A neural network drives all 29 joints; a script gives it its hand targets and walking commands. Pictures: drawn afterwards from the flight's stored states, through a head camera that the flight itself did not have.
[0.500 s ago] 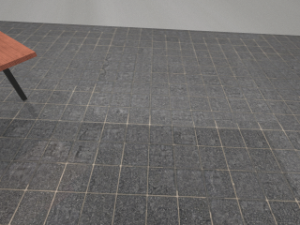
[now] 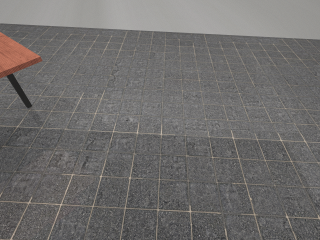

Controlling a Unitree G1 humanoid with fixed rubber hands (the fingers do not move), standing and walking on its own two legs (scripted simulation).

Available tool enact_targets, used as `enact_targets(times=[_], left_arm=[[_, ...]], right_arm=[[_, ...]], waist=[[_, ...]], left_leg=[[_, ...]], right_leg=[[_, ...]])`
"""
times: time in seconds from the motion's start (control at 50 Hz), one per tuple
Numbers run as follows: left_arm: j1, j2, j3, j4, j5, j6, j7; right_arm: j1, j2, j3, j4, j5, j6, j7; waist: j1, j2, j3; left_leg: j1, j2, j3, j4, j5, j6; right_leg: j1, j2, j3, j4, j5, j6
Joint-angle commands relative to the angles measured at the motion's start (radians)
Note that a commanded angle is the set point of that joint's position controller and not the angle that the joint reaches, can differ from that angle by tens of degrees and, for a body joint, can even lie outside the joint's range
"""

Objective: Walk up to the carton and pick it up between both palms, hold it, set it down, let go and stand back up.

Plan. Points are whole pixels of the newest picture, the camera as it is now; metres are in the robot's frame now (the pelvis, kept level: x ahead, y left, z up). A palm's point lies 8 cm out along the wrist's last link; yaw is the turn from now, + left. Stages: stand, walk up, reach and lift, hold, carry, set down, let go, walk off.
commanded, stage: stand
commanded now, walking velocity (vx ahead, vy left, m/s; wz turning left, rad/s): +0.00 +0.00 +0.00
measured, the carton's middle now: out of the picture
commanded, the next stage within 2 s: walk up in 1.30 s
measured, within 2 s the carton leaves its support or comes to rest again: neither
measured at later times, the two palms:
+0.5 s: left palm out of the picture -0.02 +0.20 -0.15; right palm out of the picture -0.02 -0.20 -0.15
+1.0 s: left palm out of the picture -0.02 +0.20 -0.15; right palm out of the picture -0.02 -0.20 -0.15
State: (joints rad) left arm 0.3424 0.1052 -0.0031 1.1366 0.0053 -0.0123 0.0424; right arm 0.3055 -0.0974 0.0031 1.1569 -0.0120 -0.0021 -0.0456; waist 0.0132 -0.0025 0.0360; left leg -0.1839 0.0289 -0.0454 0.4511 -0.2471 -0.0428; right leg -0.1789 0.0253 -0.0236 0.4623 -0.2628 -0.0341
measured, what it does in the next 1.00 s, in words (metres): stands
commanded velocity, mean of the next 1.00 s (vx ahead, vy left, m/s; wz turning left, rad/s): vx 0.00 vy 0.00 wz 0.00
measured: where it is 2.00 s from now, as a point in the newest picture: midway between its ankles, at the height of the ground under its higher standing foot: outside the picture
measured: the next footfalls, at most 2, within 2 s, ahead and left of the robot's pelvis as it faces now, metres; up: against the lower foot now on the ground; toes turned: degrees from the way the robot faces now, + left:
left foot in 1.84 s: +0.15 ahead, +0.27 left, +0.00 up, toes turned +28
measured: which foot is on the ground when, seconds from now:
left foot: down 0.00-1.00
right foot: down 0.00-1.00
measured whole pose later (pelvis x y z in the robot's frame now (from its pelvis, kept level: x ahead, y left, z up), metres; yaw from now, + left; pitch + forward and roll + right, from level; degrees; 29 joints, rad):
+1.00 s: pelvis +0.01 +0.00 +0.00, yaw +0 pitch -2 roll +0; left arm 0.34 0.12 0.00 1.13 0.01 -0.02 0.04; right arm 0.32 -0.10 0.00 1.17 -0.01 0.00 -0.05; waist 0.01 0.00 0.05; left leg -0.14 0.03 -0.04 0.45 -0.27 -0.04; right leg -0.13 0.03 -0.02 0.45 -0.27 -0.04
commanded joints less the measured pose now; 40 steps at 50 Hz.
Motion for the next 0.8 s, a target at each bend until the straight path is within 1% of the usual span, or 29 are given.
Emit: enact_targets(times=[0.0, 0.02, 0.06, 0.08, 0.12, 0.14, 0.16, 0.18, 0.22, 0.24, 0.28, 0.32, 0.34, 0.36, 0.38, 0.42, 0.44, 0.46, 0.48, 0.5, 0.52, 0.56, 0.6, 0.62, 0.64, 0.68, 0.72, 0.74, 0.78], left_arm=[[0.086, 0.031, 0.000, -0.012, 0.007, -0.010, -0.011], [0.109, 0.057, 0.008, -0.001, 0.003, -0.015, -0.014], [0.090, 0.082, 0.008, -0.008, 0.001, -0.009, -0.002], [0.104, 0.115, 0.019, -0.010, 0.004, -0.006, 0.005], [0.058, 0.045, 0.004, -0.018, 0.006, -0.003, 0.003], [0.092, 0.063, 0.011, -0.026, 0.000, -0.006, 0.004], [0.123, 0.082, 0.014, -0.006, 0.011, -0.011, 0.000], [0.092, 0.131, 0.026, -0.012, 0.001, -0.019, -0.003], [0.071, 0.075, 0.013, -0.018, 0.007, -0.024, -0.010], [0.067, 0.086, 0.014, -0.012, 0.008, -0.024, -0.010], [0.107, 0.058, 0.009, -0.020, -0.003, -0.028, -0.007], [0.116, 0.101, 0.014, 0.001, -0.002, -0.013, -0.002], [0.099, 0.050, 0.006, -0.016, 0.008, -0.007, 0.001], [0.100, 0.072, 0.016, -0.002, 0.002, -0.006, 0.007], [0.093, 0.060, 0.007, -0.010, 0.005, -0.011, -0.005], [0.081, 0.022, -0.011, -0.011, 0.002, -0.006, 0.003], [0.083, 0.078, 0.011, -0.016, 0.002, -0.002, 0.007], [0.085, 0.066, 0.006, -0.012, -0.005, -0.010, 0.010], [0.070, 0.118, 0.015, -0.001, 0.007, -0.013, 0.005], [0.083, 0.087, 0.016, -0.015, -0.002, -0.017, -0.001], [0.059, 0.087, 0.012, -0.008, 0.002, -0.019, 0.000], [0.050, 0.053, 0.008, -0.016, 0.000, -0.024, -0.003], [0.048, 0.073, 0.021, -0.029, -0.001, -0.017, 0.001], [0.086, 0.104, 0.024, 0.000, 0.000, -0.009, 0.000], [0.092, 0.043, 0.015, 0.013, -0.007, -0.013, 0.007], [0.119, 0.058, 0.017, 0.006, -0.002, -0.007, -0.002], [0.060, 0.077, 0.022, -0.007, 0.000, 0.001, 0.001], [0.071, 0.037, 0.010, -0.017, 0.000, 0.002, 0.002], [0.108, 0.079, 0.023, -0.006, -0.004, -0.007, -0.002]], right_arm=[[0.127, -0.062, -0.013, 0.019, 0.011, 0.006, 0.006], [0.133, -0.026, 0.003, 0.019, 0.007, 0.006, 0.001], [0.088, -0.078, -0.016, 0.001, 0.005, 0.011, 0.006], [0.093, -0.016, 0.001, -0.011, 0.002, 0.001, 0.006], [0.124, -0.049, -0.009, 0.003, 0.003, -0.003, 0.001], [0.103, -0.037, -0.007, 0.008, 0.002, -0.002, -0.001], [0.074, -0.062, -0.015, -0.001, -0.001, -0.003, 0.005], [0.087, -0.109, -0.018, -0.012, -0.004, -0.005, -0.002], [0.060, -0.111, -0.031, -0.025, 0.006, -0.014, 0.001], [0.086, -0.112, -0.035, -0.017, 0.005, -0.011, 0.005], [0.140, -0.046, -0.014, 0.028, 0.002, 0.004, -0.008], [0.134, -0.033, -0.006, 0.012, 0.009, 0.005, -0.003], [0.121, -0.028, -0.004, 0.010, 0.006, 0.005, -0.006], [0.100, -0.067, -0.009, 0.010, -0.003, 0.006, 0.001], [0.108, -0.096, -0.017, 0.001, 0.003, 0.004, -0.007], [0.123, -0.075, -0.013, 0.012, 0.001, 0.003, -0.001], [0.143, -0.034, -0.001, 0.016, -0.003, -0.002, -0.006], [0.124, -0.031, 0.006, 0.003, 0.003, 0.002, -0.007], [0.124, -0.020, -0.002, 0.010, -0.002, -0.003, -0.005], [0.147, -0.099, -0.012, 0.014, 0.013, -0.006, -0.003], [0.107, -0.117, -0.020, 0.013, 0.006, -0.005, -0.003], [0.142, -0.070, -0.012, 0.028, 0.008, -0.003, 0.007], [0.114, -0.070, -0.010, 0.023, -0.002, -0.009, -0.003], [0.116, -0.064, -0.003, 0.021, 0.008, -0.010, 0.007], [0.101, -0.062, -0.005, 0.008, 0.001, -0.010, 0.011], [0.126, -0.057, 0.003, 0.040, 0.008, -0.009, -0.002], [0.159, -0.073, -0.005, 0.035, -0.006, -0.004, -0.004], [0.113, -0.033, 0.002, 0.018, -0.005, -0.003, 0.000], [0.081, -0.078, -0.010, -0.002, 0.004, -0.006, 0.001]], waist=[[-0.010, -0.006, 0.121], [-0.009, -0.050, 0.084], [-0.010, 0.029, 0.115], [-0.016, -0.031, 0.033], [-0.031, 0.034, 0.080], [0.006, 0.047, 0.042], [0.008, 0.054, 0.044], [-0.002, -0.013, 0.025], [-0.006, -0.053, 0.041], [-0.015, -0.049, 0.037], [-0.009, 0.040, 0.056], [0.002, 0.050, 0.072], [-0.011, -0.001, 0.097], [-0.004, 0.033, 0.041], [0.011, -0.007, 0.065], [-0.024, -0.011, 0.116], [0.002, 0.004, 0.062], [-0.019, 0.002, 0.059], [-0.036, 0.051, 0.038], [-0.017, 0.026, 0.056], [-0.028, -0.025, 0.042], [-0.029, 0.051, 0.047], [-0.006, 0.063, 0.040], [-0.019, -0.009, 0.081], [-0.001, -0.042, 0.073], [0.017, 0.001, 0.067], [-0.019, 0.012, 0.090], [-0.004, -0.023, 0.104], [0.020, 0.025, 0.009]], left_leg=[[-0.036, 0.038, -0.041, -0.066, 0.072, 0.038], [0.001, 0.042, -0.034, -0.065, 0.098, 0.035], [-0.076, 0.035, -0.018, -0.067, 0.102, 0.026], [0.001, 0.037, -0.009, -0.053, 0.104, 0.028], [-0.011, 0.047, -0.018, -0.060, 0.128, 0.031], [-0.039, 0.047, -0.032, -0.069, 0.117, 0.042], [-0.016, 0.048, -0.030, -0.077, 0.156, 0.034], [-0.016, 0.058, -0.034, -0.084, 0.153, 0.042], [0.019, 0.055, -0.025, -0.068, 0.196, 0.037], [0.020, 0.052, -0.025, -0.067, 0.194, 0.036], [0.025, 0.049, -0.027, -0.062, 0.185, 0.041], [-0.034, 0.036, -0.024, -0.073, 0.125, 0.032], [-0.019, 0.056, -0.031, -0.063, 0.116, 0.038], [-0.018, 0.045, -0.017, -0.081, 0.129, 0.037], [-0.061, 0.048, -0.041, -0.084, 0.133, 0.042], [-0.017, 0.049, -0.044, -0.077, 0.139, 0.041], [-0.022, 0.052, -0.029, -0.074, 0.134, 0.041], [0.015, 0.063, -0.040, -0.074, 0.146, 0.043], [0.070, 0.061, -0.029, -0.064, 0.173, 0.030], [0.010, 0.055, -0.043, -0.067, 0.177, 0.035], [0.026, 0.054, -0.044, -0.065, 0.165, 0.047], [0.008, 0.045, -0.002, -0.059, 0.173, 0.030], [-0.025, 0.049, -0.013, -0.068, 0.216, 0.023], [-0.022, 0.054, -0.031, -0.074, 0.190, 0.036], [-0.054, 0.052, -0.029, -0.066, 0.168, 0.040], [-0.028, 0.048, -0.035, -0.073, 0.197, 0.033], [-0.006, 0.045, -0.023, -0.082, 0.161, 0.033], [-0.006, 0.053, -0.026, -0.075, 0.139, 0.029], [0.039, 0.056, -0.029, -0.069, 0.178, 0.038]], right_leg=[[-0.098, -0.103, 0.100, -0.148, 0.056, -0.003], [-0.092, -0.102, 0.099, -0.155, 0.013, -0.002], [-0.066, -0.110, 0.119, -0.160, 0.034, -0.011], [-0.066, -0.127, 0.150, -0.184, 0.012, -0.020], [-0.073, -0.112, 0.125, -0.155, 0.065, -0.017], [-0.008, -0.119, 0.118, -0.138, 0.081, -0.030], [0.006, -0.115, 0.099, -0.124, 0.148, -0.025], [0.016, -0.108, 0.094, -0.112, 0.214, -0.022], [-0.042, -0.102, 0.089, -0.127, 0.210, -0.017], [-0.007, -0.095, 0.077, -0.126, 0.219, -0.014], [-0.039, -0.101, 0.075, -0.114, 0.250, -0.011], [0.014, -0.119, 0.118, -0.106, 0.205, -0.034], [-0.034, -0.110, 0.100, -0.121, 0.203, -0.031], [0.020, -0.095, 0.098, -0.114, 0.151, -0.024], [0.036, -0.100, 0.106, -0.097, 0.155, -0.026], [-0.054, -0.100, 0.094, -0.115, 0.135, -0.008], [-0.012, -0.107, 0.100, -0.119, 0.162, -0.020], [-0.029, -0.117, 0.107, -0.121, 0.182, -0.028], [-0.052, -0.119, 0.103, -0.120, 0.233, -0.022], [-0.018, -0.104, 0.096, -0.115, 0.248, -0.020], [-0.008, -0.107, 0.094, -0.111, 0.243, -0.023], [0.005, -0.105, 0.095, -0.099, 0.242, -0.017], [0.039, -0.100, 0.093, -0.098, 0.239, -0.022], [0.029, -0.095, 0.078, -0.111, 0.246, -0.015], [0.075, -0.106, 0.085, -0.100, 0.243, -0.018], [0.065, -0.098, 0.070, -0.095, 0.266, -0.015], [-0.008, -0.110, 0.091, -0.097, 0.230, -0.019], [-0.019, -0.098, 0.088, -0.103, 0.217, -0.015], [0.039, -0.097, 0.074, -0.106, 0.224, -0.016]])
